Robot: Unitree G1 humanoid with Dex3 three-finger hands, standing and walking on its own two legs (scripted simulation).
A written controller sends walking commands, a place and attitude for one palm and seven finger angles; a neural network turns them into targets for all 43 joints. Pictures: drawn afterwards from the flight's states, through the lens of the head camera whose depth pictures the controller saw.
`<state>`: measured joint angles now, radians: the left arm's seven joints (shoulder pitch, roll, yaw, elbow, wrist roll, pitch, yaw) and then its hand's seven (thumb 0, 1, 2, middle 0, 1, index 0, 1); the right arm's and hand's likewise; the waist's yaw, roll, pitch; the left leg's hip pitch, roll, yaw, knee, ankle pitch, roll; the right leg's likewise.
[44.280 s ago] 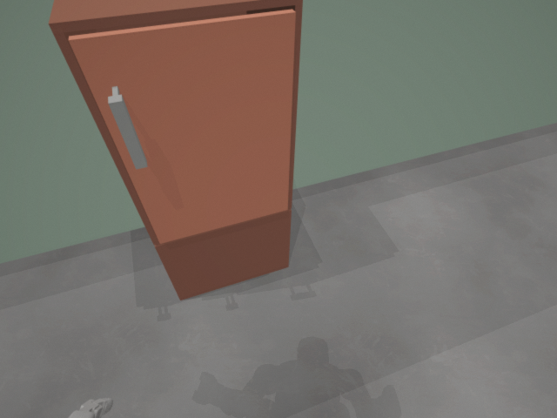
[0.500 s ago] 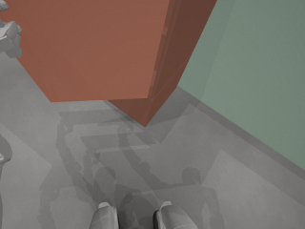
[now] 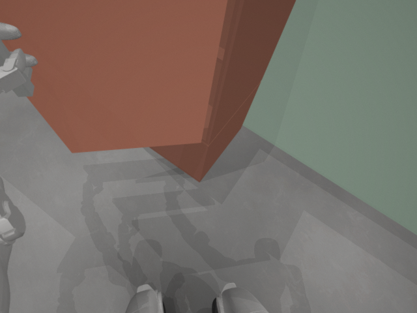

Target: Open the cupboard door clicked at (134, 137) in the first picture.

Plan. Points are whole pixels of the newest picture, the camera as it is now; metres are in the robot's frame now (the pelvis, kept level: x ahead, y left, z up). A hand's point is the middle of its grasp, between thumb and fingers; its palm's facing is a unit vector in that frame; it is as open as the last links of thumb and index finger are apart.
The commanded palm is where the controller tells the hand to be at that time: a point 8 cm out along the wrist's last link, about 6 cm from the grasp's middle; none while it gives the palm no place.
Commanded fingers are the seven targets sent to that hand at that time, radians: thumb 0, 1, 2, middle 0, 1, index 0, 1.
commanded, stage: pull the door open along its arc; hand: left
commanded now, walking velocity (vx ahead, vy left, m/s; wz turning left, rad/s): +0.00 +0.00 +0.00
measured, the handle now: (2, 48) +0.57 +0.29 +0.11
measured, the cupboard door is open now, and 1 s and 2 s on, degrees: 43 85 85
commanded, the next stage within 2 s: open thumb and fingers to let go in 0.90 s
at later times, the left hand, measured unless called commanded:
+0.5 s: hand (37, 142) +0.39 +0.21 +0.11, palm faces +0.25 -0.97 +0.05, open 5.9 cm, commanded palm +0.33 +0.26 +0.11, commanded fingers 0.00 0.90 0.90 -0.40 -1.35 -0.40 -1.35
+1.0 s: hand (102, 202) +0.29 +0.12 +0.11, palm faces +0.43 -0.90 +0.01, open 6.0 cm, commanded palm +0.26 +0.17 +0.11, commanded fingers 0.00 0.83 0.87 -0.40 -1.34 -0.40 -1.34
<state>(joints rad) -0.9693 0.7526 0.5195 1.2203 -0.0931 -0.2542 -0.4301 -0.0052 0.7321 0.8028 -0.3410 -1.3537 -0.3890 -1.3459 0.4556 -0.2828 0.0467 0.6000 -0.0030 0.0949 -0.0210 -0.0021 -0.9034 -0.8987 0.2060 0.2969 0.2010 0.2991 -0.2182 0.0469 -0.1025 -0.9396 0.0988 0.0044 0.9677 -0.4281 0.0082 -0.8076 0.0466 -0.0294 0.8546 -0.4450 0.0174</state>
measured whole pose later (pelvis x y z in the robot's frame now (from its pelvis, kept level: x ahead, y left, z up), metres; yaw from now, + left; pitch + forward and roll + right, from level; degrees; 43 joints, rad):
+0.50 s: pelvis +0.01 -0.01 +0.02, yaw +1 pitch +14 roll -2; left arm -0.33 0.25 0.36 0.49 -0.21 -0.17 -0.07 -0.01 0.67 0.73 -0.36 -1.35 -0.40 -1.35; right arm 0.29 -0.25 0.00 0.50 0.02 0.05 0.02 0.00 -0.91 -0.90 0.20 0.30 0.20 0.30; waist -0.06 0.05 -0.15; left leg -0.68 0.07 0.03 0.85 -0.40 -0.01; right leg -0.59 0.02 -0.01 0.80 -0.45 0.01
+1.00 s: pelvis +0.00 -0.05 +0.03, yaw +4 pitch +6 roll +0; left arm 0.02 0.02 0.05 0.17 -0.08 -0.20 0.31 -0.02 0.67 0.71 -0.35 -1.35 -0.37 -1.34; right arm 0.26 -0.24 -0.01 0.61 -0.03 0.03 -0.03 0.01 -0.90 -0.90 0.20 0.30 0.20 0.30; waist -0.01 0.05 -0.10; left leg -0.50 0.06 -0.01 0.74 -0.34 -0.04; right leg -0.42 0.01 -0.06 0.76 -0.45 -0.04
